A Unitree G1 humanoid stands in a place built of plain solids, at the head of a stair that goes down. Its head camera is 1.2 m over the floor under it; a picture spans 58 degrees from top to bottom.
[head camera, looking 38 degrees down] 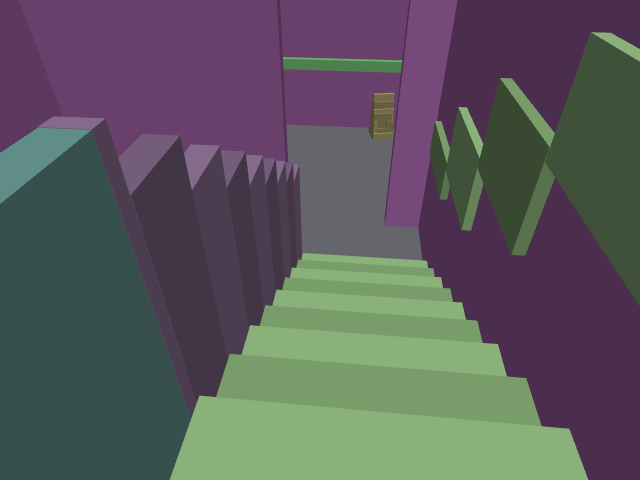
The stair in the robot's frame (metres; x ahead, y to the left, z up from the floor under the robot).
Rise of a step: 0.16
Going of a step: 0.28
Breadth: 1.10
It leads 6 degrees to the right of straight ahead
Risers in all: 9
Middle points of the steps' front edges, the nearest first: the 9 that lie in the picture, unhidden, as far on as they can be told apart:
0.70 -0.17 0.00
0.98 -0.20 -0.16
1.26 -0.23 -0.32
1.54 -0.26 -0.48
1.82 -0.28 -0.64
2.10 -0.31 -0.80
2.37 -0.34 -0.96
2.65 -0.36 -1.12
2.93 -0.39 -1.28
